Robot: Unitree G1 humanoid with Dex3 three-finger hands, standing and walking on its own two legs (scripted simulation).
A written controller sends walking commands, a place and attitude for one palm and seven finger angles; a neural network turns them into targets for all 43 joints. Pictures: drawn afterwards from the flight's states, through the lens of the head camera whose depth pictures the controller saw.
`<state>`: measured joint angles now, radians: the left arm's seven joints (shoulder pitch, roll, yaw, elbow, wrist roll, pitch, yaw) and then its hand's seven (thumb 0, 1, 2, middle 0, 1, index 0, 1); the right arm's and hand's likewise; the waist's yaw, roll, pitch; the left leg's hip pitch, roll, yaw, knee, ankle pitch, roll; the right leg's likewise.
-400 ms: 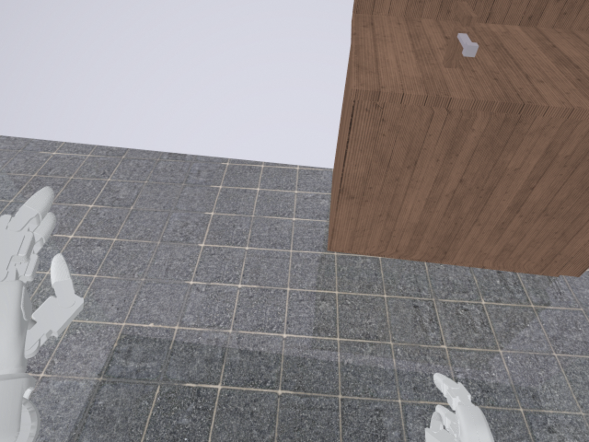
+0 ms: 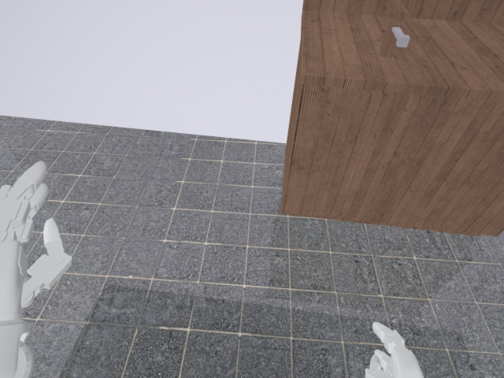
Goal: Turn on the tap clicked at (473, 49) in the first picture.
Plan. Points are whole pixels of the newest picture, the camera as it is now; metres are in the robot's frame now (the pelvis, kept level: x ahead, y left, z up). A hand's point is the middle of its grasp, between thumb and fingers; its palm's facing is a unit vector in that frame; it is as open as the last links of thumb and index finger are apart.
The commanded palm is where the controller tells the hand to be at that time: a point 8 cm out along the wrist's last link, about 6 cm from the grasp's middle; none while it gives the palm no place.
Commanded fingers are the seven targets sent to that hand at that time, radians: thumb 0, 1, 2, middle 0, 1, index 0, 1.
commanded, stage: walk to a spot facing it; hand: left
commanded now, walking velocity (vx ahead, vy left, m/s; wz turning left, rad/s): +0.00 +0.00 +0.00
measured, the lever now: (402, 41) +1.02 -0.39 +0.13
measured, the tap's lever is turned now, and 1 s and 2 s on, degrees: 0 0 0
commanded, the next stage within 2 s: none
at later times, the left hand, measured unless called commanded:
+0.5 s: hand (109, 250) +0.23 +0.20 +0.15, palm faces +0.30 -0.87 -0.39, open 7.4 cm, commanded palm +0.18 +0.24 +0.18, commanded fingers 0.00 0.90 0.90 -0.20 -0.30 -0.20 -0.30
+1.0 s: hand (186, 236) +0.25 +0.11 +0.16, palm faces -0.01 -0.90 -0.43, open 7.4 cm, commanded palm +0.21 +0.17 +0.18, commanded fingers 0.00 0.90 0.90 -0.20 -0.30 -0.20 -0.30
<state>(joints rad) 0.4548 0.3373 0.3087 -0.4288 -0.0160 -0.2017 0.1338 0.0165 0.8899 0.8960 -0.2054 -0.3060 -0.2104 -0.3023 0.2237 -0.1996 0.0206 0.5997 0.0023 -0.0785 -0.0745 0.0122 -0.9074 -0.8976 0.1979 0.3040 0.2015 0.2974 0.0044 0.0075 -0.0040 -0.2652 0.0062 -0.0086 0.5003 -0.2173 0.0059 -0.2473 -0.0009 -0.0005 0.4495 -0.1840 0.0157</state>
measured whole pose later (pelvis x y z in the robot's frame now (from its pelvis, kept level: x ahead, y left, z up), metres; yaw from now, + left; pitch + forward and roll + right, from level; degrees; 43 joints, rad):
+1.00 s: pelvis -0.05 -0.01 -0.02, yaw -26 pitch -1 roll -1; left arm 0.41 0.38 0.35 -0.48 -0.03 -0.18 0.12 0.02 0.89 0.90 -0.20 -0.31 -0.21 -0.30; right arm 0.22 -0.15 0.04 0.51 0.01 -0.06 0.01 0.01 -0.91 -0.90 0.20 0.30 0.20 0.30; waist 0.02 0.03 0.06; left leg -0.27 0.21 0.23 0.68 -0.36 -0.06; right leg -0.30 -0.02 -0.10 0.64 -0.33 0.04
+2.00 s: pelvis +0.01 -0.13 -0.01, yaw -50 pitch -1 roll -1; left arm 0.51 0.40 0.39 -0.59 -0.02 -0.25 0.15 0.01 0.88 0.90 -0.21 -0.31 -0.22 -0.30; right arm 0.24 -0.27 -0.04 0.60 0.00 -0.03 -0.08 0.01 -0.91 -0.90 0.19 0.30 0.20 0.30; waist -0.01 -0.01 0.03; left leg -0.38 0.12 0.16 0.61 -0.28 -0.01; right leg -0.21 -0.04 -0.11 0.61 -0.38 -0.01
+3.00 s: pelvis +0.15 -0.40 -0.01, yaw -45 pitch +0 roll -1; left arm 0.54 0.44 0.41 -0.63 -0.06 -0.20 0.13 0.02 0.89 0.90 -0.21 -0.31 -0.21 -0.30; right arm 0.20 -0.12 0.02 0.55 0.02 -0.08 -0.02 0.01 -0.91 -0.90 0.20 0.30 0.20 0.30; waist -0.01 0.05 0.09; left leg -0.35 0.10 0.06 0.62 -0.27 -0.03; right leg -0.36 -0.05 -0.12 0.66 -0.36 0.07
